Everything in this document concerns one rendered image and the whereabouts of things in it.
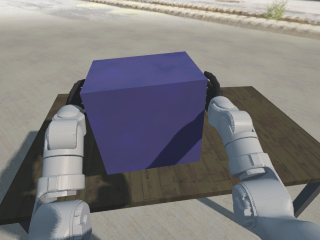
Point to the table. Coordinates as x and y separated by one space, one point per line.
294 154

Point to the right robot upper arm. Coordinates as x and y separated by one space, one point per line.
264 206

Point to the carton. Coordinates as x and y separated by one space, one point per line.
146 111

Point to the right robot forearm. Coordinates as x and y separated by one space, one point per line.
247 160

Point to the robot right hand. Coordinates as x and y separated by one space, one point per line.
213 89

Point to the left robot upper arm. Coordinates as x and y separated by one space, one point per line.
65 220

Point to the robot left hand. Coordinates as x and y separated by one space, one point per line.
74 95

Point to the left robot forearm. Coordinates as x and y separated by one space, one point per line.
63 152

